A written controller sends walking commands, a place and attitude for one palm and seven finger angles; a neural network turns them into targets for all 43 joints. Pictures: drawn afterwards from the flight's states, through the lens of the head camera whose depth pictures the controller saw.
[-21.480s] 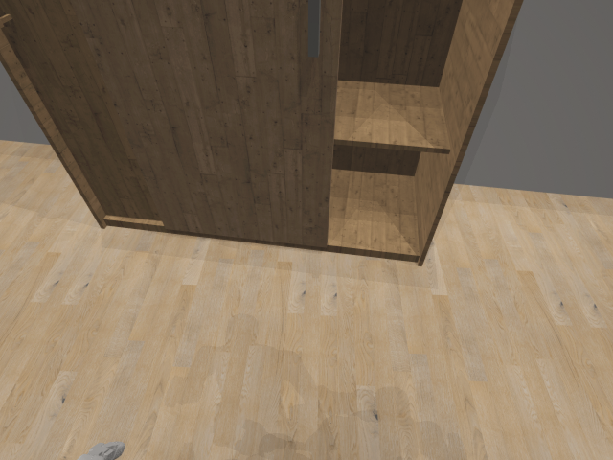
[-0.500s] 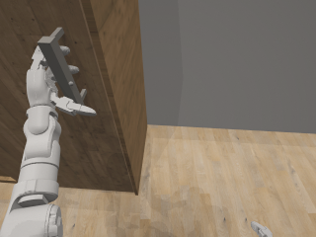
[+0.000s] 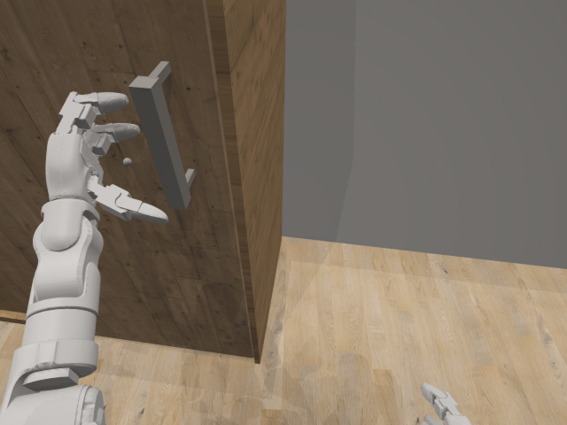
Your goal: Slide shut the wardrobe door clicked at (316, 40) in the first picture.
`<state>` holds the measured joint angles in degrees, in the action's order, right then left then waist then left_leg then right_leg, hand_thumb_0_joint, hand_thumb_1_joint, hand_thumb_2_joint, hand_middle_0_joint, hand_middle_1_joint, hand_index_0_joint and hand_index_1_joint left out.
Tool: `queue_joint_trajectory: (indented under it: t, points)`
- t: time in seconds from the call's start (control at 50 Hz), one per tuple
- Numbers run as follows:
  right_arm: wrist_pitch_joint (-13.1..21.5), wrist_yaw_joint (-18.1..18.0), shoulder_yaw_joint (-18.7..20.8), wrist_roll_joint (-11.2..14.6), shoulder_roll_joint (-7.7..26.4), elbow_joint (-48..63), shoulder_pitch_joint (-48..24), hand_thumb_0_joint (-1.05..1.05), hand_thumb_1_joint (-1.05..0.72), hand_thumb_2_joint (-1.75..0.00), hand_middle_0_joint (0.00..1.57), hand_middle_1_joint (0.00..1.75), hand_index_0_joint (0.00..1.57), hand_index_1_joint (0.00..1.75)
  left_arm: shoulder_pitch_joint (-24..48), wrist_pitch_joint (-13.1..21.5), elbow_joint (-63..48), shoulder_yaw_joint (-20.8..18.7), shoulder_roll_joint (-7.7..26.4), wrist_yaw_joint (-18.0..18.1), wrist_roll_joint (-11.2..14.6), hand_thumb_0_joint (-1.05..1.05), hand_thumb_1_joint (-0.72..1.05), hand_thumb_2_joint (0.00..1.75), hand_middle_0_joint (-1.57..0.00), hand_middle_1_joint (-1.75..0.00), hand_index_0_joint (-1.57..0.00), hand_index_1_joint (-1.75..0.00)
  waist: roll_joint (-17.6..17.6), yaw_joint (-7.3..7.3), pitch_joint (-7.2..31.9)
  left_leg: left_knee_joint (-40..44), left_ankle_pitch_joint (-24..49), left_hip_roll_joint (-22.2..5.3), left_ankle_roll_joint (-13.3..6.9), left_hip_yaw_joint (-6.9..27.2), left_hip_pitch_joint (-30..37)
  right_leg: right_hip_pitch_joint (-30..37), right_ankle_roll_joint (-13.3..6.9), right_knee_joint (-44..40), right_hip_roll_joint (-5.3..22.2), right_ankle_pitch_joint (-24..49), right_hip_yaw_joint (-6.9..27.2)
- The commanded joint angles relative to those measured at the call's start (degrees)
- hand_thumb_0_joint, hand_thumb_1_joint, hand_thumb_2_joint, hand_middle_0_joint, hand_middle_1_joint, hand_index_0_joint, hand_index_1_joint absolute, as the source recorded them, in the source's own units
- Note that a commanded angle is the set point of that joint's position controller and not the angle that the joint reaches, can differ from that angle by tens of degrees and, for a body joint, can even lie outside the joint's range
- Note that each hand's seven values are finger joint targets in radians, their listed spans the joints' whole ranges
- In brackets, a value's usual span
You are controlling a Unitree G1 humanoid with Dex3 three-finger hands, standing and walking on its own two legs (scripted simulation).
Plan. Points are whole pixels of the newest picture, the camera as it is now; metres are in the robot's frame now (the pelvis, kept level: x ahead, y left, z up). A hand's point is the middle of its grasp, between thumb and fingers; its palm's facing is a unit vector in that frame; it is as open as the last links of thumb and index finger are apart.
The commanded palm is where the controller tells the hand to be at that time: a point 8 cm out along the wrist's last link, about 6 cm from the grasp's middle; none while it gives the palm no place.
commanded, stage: slip the hand off the handle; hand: left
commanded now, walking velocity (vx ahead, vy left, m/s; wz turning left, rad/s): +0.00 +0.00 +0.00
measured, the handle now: (171, 141) +0.42 +0.20 +0.20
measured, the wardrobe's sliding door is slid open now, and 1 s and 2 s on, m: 0.00 0.00 0.00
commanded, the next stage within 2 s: draw the hand back to the body in 0.82 s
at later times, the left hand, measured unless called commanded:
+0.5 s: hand (93, 191) +0.32 +0.26 +0.19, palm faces +0.27 -0.96 -0.08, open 14.7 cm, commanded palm +0.28 +0.30 +0.19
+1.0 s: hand (60, 244) +0.25 +0.26 +0.19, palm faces +0.25 -0.96 -0.09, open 14.7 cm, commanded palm +0.21 +0.30 +0.19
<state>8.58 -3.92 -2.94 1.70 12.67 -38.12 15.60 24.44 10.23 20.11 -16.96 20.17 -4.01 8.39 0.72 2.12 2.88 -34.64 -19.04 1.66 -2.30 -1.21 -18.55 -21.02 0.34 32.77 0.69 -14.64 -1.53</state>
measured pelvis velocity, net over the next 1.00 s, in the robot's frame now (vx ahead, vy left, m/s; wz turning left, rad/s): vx -0.01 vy -0.02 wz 0.04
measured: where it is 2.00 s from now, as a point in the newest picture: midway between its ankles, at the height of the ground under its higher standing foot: outside the picture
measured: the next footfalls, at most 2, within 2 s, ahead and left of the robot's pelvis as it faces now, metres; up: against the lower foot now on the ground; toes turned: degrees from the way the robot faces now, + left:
none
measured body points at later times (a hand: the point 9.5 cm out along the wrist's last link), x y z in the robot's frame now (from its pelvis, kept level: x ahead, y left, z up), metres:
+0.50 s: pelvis +0.00 -0.01 +0.00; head +0.00 -0.02 +0.45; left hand +0.30 +0.31 +0.19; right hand +0.14 -0.26 -0.10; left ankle -0.01 +0.09 -0.73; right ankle +0.02 -0.13 -0.73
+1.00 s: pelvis -0.01 -0.02 +0.00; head -0.02 -0.03 +0.45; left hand +0.23 +0.31 +0.19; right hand +0.20 -0.22 -0.07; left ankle -0.01 +0.09 -0.73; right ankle +0.02 -0.13 -0.73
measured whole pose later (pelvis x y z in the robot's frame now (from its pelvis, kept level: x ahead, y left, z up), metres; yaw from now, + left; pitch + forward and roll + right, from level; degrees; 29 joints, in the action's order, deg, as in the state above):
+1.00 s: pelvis -0.01 -0.02 +0.00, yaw +2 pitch +0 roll -1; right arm 11.2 -6.0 -4.2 2.6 14.4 -36.0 12.3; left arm 1.8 4.1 -0.4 -23.3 21.4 -15.3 18.4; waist 2.5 5.7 3.0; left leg -37.2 -20.1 0.8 -1.2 1.4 -17.2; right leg -18.3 -0.9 34.1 -0.1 -15.8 -4.2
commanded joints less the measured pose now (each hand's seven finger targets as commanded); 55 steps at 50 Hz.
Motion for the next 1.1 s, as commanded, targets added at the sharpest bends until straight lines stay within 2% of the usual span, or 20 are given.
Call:
queue_joint_trajectory:
  t: [0.0, 0.04, 0.1, 0.14, 0.2, 0.24, 0.36, 0.44, 0.5, 0.54, 0.6, 0.7, 0.76, 0.8, 0.92, 0.94, 0.96, 1.0, 1.04, 1.08]
  points:
    - [2.7, -2.0, 3.4, 0.4, 9.1, 6.6, -1.8, 0.0, -0.9, -0.9, 0.2, 0.3, 0.2, 0.3, 26.8, 3.5, -7.5, -3.4, 13.9, -1.6, 1.5, 0.0, -0.55, 0.2, -0.25, -1.15, -0.25, -1.15, 2.4, -2.1, 11.3, 6.9, 12.5, -3.1, 3.4, 4.2, 3.9, 2.9, -2.4, -3.5, -0.9, 6.6, 0.1]
    - [2.8, -2.1, 3.5, 0.3, 9.3, 6.4, -1.6, 0.0, -0.9, -0.9, 0.2, 0.3, 0.2, 0.3, 29.1, 4.5, -6.4, -5.0, 16.1, -2.0, 1.6, 0.0, -0.55, 0.2, -0.25, -1.15, -0.25, -1.15, 3.6, -1.9, 12.8, 6.6, 12.0, -2.9, 3.2, 4.3, 3.9, 3.0, -2.5, -3.3, -0.7, 6.5, 0.3]
    - [2.5, -2.1, 3.6, 0.0, 9.7, 6.1, -0.4, 0.0, -0.9, -0.9, 0.2, 0.3, 0.2, 0.3, 28.8, 6.1, -2.8, -8.1, 19.8, -3.0, 1.8, 0.0, -0.55, 0.2, -0.25, -1.15, -0.25, -1.15, 2.2, -1.63, 14.4, 5.9, 12.7, -2.9, 2.8, 4.0, 2.4, 4.4, -2.4, -3.2, -0.8, 6.9, 0.6]
    - [2.4, -1.6, 3.8, 0.1, 9.7, 7.3, -0.8, 0.0, -0.9, -0.9, 0.2, 0.3, 0.2, 0.3, 23.9, 7.0, -3.0, -8.1, 18.3, -4.6, 3.1, 0.0, -0.55, 0.2, -0.25, -1.15, -0.25, -1.15, 2.4, -0.65, 15.6, 5.3, 14.2, -2.6, 2.4, 3.3, 2.1, 5.7, -2.4, -2.7, -0.9, 8.7, 0.8]
    - [2.1, -1.0, 4.1, 0.2, 10.0, 8.3, -0.8, 0.0, -0.9, -0.9, 0.2, 0.3, 0.2, 0.3, 18.4, 7.7, -5.3, -10.9, 20.2, -6.1, 4.3, 0.0, -0.55, 0.2, -0.25, -1.15, -0.25, -1.15, 2.5, 0.81, 16.9, 4.8, 16.3, -2.5, 2.3, 2.8, 1.3, 7.7, -2.5, -1.9, -1.0, 10.9, 0.8]
    - [2.1, -0.8, 4.1, 0.2, 9.8, 9.4, -1.7, 0.0, -0.9, -0.9, 0.2, 0.3, 0.2, 0.3, 16.6, 7.6, -9.5, -9.8, 18.4, -6.8, 5.1, 0.0, -0.55, 0.2, -0.25, -1.15, -0.25, -1.15, 4.3, 0.92, 16.8, 4.6, 17.1, -2.4, 2.2, 2.4, 2.0, 7.3, -2.4, -1.5, -1.0, 12.0, 0.9]
    - [2.5, -1.0, 4.2, 0.1, 9.9, 10.1, -3.1, 0.0, -0.9, -0.9, 0.2, 0.3, 0.2, 0.3, 9.2, 5.7, -16.2, -13.4, 19.7, -7.0, 7.0, 0.0, -0.55, 0.2, -0.25, -1.15, -0.25, -1.15, 2.1, 1.6, 15.9, 4.3, 16.3, -2.3, 1.6, 1.8, 1.0, 8.5, -2.1, -1.8, -1.0, 12.6, 1.2]
    - [2.8, -1.5, 3.9, 0.4, 9.4, 10.3, -4.7, 0.0, -0.9, -0.9, 0.2, 0.3, 0.2, 0.3, 8.2, 4.5, -20.0, -11.8, 18.2, -7.7, 7.4, 0.0, -0.55, 0.2, -0.25, -1.15, -0.25, -1.15, 4.3, 0.9, 13.6, 4.5, 12.4, -2.1, 1.3, 1.7, 0.9, 6.8, -1.9, -2.7, -0.8, 8.5, 1.3]
    - [3.0, -2.1, 3.7, 0.4, 9.5, 10.2, -5.2, 0.0, -0.9, -0.9, 0.2, 0.3, 0.2, 0.3, 6.7, 3.4, -19.7, -12.6, 18.8, -8.2, 8.1, 0.0, -0.55, 0.2, -0.25, -1.15, -0.25, -1.15, 1.6, 0.73, 11.8, 4.3, 9.8, -2.2, 1.0, 1.9, -0.2, 6.6, -1.7, -3.7, -0.5, 5.7, 1.7]
    - [3.5, -2.1, 3.5, 0.5, 9.0, 10.5, -6.3, 0.0, -0.9, -0.9, 0.2, 0.3, 0.2, 0.3, 6.6, 3.2, -22.1, -10.6, 16.8, -8.8, 8.5, 0.0, -0.55, 0.2, -0.25, -1.15, -0.25, -1.15, 3.5, 0.52, 12.2, 4.0, 9.7, -1.9, 1.0, 2.1, 0.8, 6.3, -1.8, -3.6, -0.4, 5.6, 1.8]
    - [3.8, -2.0, 3.4, 0.3, 9.0, 10.8, -6.5, 0.0, -0.9, -0.9, 0.2, 0.3, 0.2, 0.3, 2.3, 3.0, -24.5, -12.0, 17.6, -9.2, 9.0, 0.0, -0.55, 0.2, -0.25, -1.15, -0.25, -1.15, 3.6, 1.67, 13.4, 3.4, 11.6, -1.7, 1.1, 2.2, 1.0, 8.0, -1.9, -2.8, -0.3, 7.7, 1.6]
    - [4.5, -1.9, 2.9, 0.5, 8.7, 11.1, -7.2, 0.0, -0.9, -0.9, 0.2, 0.3, 0.2, 0.3, -4.9, 1.3, -26.7, -11.8, 15.4, -10.1, 10.7, 0.0, -0.55, 0.2, -0.25, -1.15, -0.25, -1.15, 0.6, 2.01, 9.6, 3.6, 11.3, -1.8, 1.3, 2.4, 0.3, 7.2, -1.7, -3.1, -0.5, 8.1, 1.0]
    - [4.8, -2.0, 2.6, 0.4, 8.5, 11.6, -8.4, 0.0, -0.9, -0.9, 0.2, 0.3, 0.2, 0.3, -5.1, 0.4, -31.2, -13.0, 16.6, -9.5, 10.7, 0.0, -0.55, 0.2, -0.25, -1.15, -0.25, -1.15, 3.2, 2.31, 9.6, 3.7, 11.1, -1.7, 1.4, 2.6, 0.6, 7.5, -1.9, -3.2, -0.3, 7.4, 1.0]
    - [5.3, -1.8, 2.6, 0.0, 8.2, 12.0, -8.4, 0.0, -0.9, -0.9, 0.2, 0.3, 0.2, 0.3, -7.7, 0.3, -34.5, -12.5, 15.3, -9.2, 11.2, 0.0, -0.55, 0.2, -0.25, -1.15, -0.25, -1.15, 3.1, 2.65, 11.3, 3.2, 12.6, -1.6, 1.5, 2.7, 1.5, 8.6, -1.8, -2.8, -0.3, 9.1, 1.1]
    - [6.1, -2.6, 2.2, 0.2, 8.3, 10.6, -9.1, 0.0, -0.9, -0.9, 0.2, 0.3, 0.2, 0.3, -5.5, 0.0, -33.7, -9.9, 13.9, -9.0, 10.7, 0.0, -0.55, 0.2, -0.25, -1.15, -0.25, -1.15, 3.8, 1.35, 7.4, 3.9, 8.5, -1.7, 1.5, 3.5, 0.7, 5.4, -1.8, -4.0, -0.4, 3.5, 0.8]
    - [6.1, -3.2, 1.8, 1.6, 9.7, 10.2, -9.0, 0.0, -0.9, -0.9, 0.2, 0.3, 0.2, 0.3, -8.4, -6.9, -26.6, -5.4, 14.3, -13.2, 10.4, 0.0, -0.55, 0.2, -0.25, -1.15, -0.25, -1.15, 5.7, 0.23, 7.5, 5.9, 6.1, -2.4, 1.1, 3.8, 2.1, 7.5, -2.2, -4.8, 0.1, 3.4, 1.0]
    - [6.1, -3.8, 1.7, 2.3, 9.5, 11.6, -10.2, 0.0, -0.9, -0.9, 0.2, 0.3, 0.2, 0.3, -3.7, -10.0, -32.0, -6.8, 16.3, -15.1, 11.2, 0.0, -0.55, 0.2, -0.25, -1.15, -0.25, -1.15, 7.0, 0.8, 8.8, 6.0, 6.6, -2.3, 0.8, 4.0, 3.0, 8.6, -2.1, -5.5, 0.5, 3.9, 1.1]
    - [6.3, -4.3, 1.3, 2.2, 9.4, 12.1, -11.8, 0.0, -0.9, -0.9, 0.2, 0.3, 0.2, 0.3, -2.5, -15.2, -33.2, -9.8, 20.5, -17.1, 11.5, 0.0, -0.55, 0.2, -0.25, -1.15, -0.25, -1.15, 7.5, 1.62, 10.6, 5.7, 9.0, -2.3, 0.8, 4.4, 3.9, 11.7, -2.4, -5.8, 0.7, 5.1, 1.4]
    - [6.9, -4.1, 0.7, 2.6, 9.3, 13.0, -12.6, 0.0, -0.9, -0.9, 0.2, 0.3, 0.2, 0.3, -3.8, -18.9, -33.7, -10.2, 20.6, -20.1, 13.0, 0.0, -0.55, 0.2, -0.25, -1.15, -0.25, -1.15, 4.8, 1.81, 10.9, 6.2, 11.3, -2.3, 0.6, 5.0, 5.3, 12.8, -2.4, -5.7, 0.5, 7.9, 0.5]
    - [7.4, -3.3, 0.5, 2.3, 9.2, 13.5, -12.3, 0.0, -0.9, -0.9, 0.2, 0.3, 0.2, 0.3, -6.5, -19.6, -34.4, -14.2, 22.7, -22.1, 14.9, 0.0, -0.55, 0.2, -0.25, -1.15, -0.25, -1.15, 2.4, 2.61, 11.7, 6.1, 14.6, -2.1, 0.7, 5.2, 5.9, 14.1, -2.3, -5.2, -0.2, 11.8, -0.1]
